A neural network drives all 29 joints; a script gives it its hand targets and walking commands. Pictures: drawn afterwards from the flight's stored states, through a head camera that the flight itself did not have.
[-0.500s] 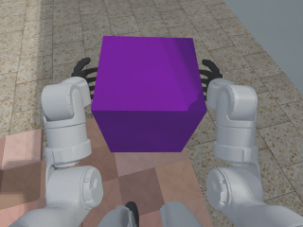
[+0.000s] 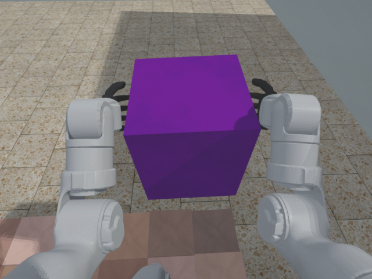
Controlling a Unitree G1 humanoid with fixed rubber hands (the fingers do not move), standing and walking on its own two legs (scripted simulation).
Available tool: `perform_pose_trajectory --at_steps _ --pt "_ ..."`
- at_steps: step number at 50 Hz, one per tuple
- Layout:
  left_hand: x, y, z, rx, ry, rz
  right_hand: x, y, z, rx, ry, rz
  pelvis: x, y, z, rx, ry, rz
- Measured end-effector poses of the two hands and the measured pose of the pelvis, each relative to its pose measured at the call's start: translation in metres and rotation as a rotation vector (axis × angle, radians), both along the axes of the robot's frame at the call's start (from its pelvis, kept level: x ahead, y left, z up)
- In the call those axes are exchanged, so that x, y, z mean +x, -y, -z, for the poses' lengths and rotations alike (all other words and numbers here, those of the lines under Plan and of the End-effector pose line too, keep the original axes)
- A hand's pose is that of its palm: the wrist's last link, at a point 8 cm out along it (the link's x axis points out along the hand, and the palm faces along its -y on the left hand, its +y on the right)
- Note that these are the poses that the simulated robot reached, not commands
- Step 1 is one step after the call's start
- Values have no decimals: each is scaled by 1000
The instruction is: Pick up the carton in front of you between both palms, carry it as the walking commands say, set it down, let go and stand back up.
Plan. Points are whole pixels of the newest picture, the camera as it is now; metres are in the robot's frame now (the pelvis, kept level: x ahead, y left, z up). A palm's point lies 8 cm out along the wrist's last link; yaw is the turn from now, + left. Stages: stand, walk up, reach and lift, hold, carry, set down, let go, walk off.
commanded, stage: carry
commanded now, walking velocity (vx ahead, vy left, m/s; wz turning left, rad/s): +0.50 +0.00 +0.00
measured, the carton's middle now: (189, 132) +0.39 +0.03 +0.10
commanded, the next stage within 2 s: none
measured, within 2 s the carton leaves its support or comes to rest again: neither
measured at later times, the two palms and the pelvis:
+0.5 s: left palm (153, 68) +0.70 +0.17 +0.05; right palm (244, 75) +0.68 -0.13 +0.06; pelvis +0.33 +0.04 -0.05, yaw +0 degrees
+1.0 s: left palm (144, 24) +0.99 +0.26 +0.07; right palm (217, 26) +1.00 -0.04 +0.07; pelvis +0.65 +0.09 -0.06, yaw +0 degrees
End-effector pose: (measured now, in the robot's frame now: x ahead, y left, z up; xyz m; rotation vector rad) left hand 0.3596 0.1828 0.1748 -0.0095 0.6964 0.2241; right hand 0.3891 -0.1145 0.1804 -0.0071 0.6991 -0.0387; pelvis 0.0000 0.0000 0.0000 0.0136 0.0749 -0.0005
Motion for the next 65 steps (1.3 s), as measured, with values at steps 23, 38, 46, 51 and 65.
perform_pose_trajectory --at_steps 23,38,46,51,65 --pt "313 10 121 -60 -64 121 261 11 120 -13 -64 169 297 -44 40 -52 -27 -1" --pt "465 -44 111 -21 -44 -51 474 -44 113 -16 -42 -40 488 -29 39 12 -13 -38" --pt "573 -62 89 -7 -1 -7 565 -61 99 -4 1 4 589 -62 43 -9 -23 -23" --pt "645 -76 110 -1 -13 65 621 -74 113 -42 -8 45 659 -90 67 -24 -3 -10" --pt "802 -72 126 -32 -52 141 753 -70 125 -55 -51 135 797 -119 52 -45 -23 -8"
